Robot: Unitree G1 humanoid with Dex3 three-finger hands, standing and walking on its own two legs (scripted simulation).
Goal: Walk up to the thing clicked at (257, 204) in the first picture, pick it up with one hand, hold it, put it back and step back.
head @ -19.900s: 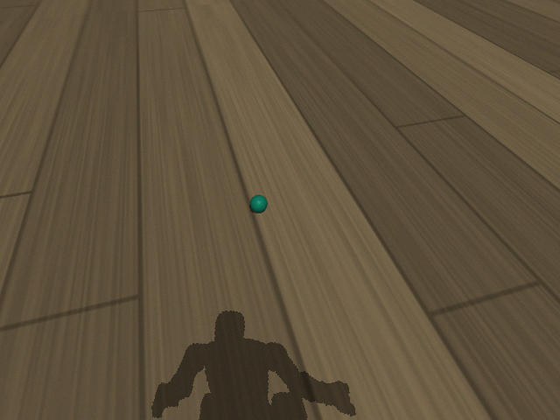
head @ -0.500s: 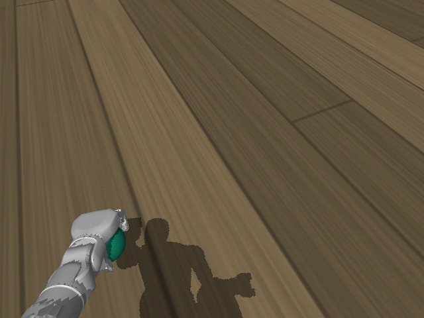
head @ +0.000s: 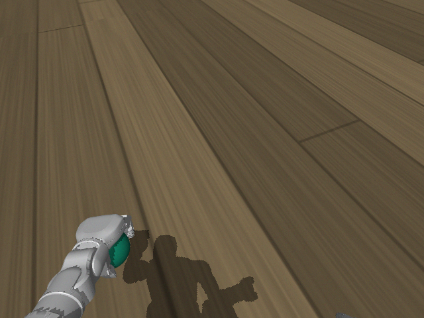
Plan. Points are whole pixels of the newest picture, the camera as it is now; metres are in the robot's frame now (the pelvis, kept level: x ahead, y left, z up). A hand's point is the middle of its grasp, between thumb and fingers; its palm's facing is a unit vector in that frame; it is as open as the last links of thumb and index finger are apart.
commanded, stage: hold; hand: left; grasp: from above
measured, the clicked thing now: (109, 248) +0.32 +0.23 -0.07
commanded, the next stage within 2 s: crouch in 1.54 s
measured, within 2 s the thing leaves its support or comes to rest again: neither
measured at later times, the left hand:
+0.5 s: hand (105, 256) +0.29 +0.22 -0.03, palm faces -0.45 -0.06 -0.89, open 10.3 cm
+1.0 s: hand (104, 260) +0.27 +0.21 -0.02, palm faces -0.44 -0.06 -0.90, open 10.3 cm
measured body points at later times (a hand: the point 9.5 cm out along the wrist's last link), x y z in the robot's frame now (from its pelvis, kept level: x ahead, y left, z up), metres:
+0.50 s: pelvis -0.01 +0.00 +0.01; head +0.00 -0.02 +0.46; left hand +0.31 +0.22 +0.02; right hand +0.13 -0.26 -0.11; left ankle +0.01 +0.12 -0.72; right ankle +0.00 -0.15 -0.72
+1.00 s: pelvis -0.02 +0.00 +0.01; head -0.01 -0.03 +0.46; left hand +0.29 +0.21 +0.03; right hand +0.14 -0.25 -0.10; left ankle +0.01 +0.12 -0.72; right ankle +0.00 -0.15 -0.72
